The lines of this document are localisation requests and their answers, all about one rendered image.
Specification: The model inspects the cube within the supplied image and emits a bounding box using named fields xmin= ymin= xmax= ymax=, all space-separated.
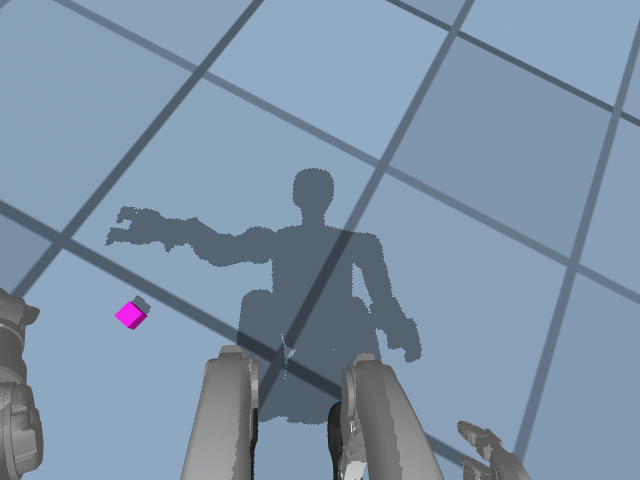
xmin=114 ymin=301 xmax=147 ymax=330

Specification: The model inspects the left robot arm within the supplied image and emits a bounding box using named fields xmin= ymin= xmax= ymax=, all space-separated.
xmin=0 ymin=288 xmax=43 ymax=480

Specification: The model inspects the right robot hand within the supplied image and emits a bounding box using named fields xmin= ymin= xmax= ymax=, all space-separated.
xmin=457 ymin=421 xmax=531 ymax=480

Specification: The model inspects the right robot foot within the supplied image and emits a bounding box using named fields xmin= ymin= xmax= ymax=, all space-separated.
xmin=328 ymin=401 xmax=362 ymax=480

